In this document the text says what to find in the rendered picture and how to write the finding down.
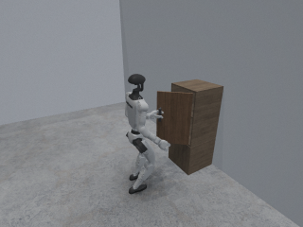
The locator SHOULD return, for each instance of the left robot shin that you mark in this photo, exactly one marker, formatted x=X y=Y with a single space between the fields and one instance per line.
x=140 y=161

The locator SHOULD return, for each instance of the handle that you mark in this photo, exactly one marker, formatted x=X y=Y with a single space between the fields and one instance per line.
x=159 y=113

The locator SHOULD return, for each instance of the robot left forearm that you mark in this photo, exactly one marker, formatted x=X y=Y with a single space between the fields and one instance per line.
x=148 y=116

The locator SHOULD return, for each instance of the robot right hand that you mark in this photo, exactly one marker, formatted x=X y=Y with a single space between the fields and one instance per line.
x=163 y=145

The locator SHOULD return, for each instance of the robot right thigh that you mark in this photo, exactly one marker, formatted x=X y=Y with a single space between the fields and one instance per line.
x=145 y=148

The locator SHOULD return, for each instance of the robot right upper arm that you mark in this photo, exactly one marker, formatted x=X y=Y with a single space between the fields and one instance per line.
x=142 y=108

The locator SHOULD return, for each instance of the cupboard door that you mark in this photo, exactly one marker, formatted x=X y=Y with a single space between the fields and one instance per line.
x=175 y=124

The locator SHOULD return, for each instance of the robot right forearm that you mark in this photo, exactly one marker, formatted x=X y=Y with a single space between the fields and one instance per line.
x=147 y=134

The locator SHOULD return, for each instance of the robot left upper arm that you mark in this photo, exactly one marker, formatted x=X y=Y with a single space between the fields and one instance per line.
x=126 y=113

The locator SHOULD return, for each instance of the robot left hand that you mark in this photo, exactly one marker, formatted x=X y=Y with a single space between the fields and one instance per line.
x=154 y=114

